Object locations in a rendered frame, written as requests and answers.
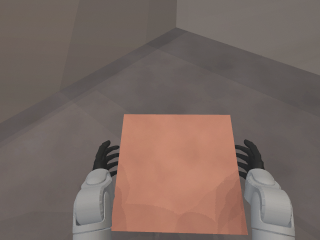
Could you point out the right robot hand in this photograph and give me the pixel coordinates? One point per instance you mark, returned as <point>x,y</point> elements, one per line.
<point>254,160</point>

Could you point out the right robot forearm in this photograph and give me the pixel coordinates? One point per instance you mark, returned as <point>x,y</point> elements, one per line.
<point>271,210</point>

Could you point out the carton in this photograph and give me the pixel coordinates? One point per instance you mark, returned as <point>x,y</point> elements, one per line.
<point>178,173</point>

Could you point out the left robot hand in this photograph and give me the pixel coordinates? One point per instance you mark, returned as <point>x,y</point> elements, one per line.
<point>101,158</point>

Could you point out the left robot forearm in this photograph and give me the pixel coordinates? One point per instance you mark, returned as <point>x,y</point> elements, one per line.
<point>92,210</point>

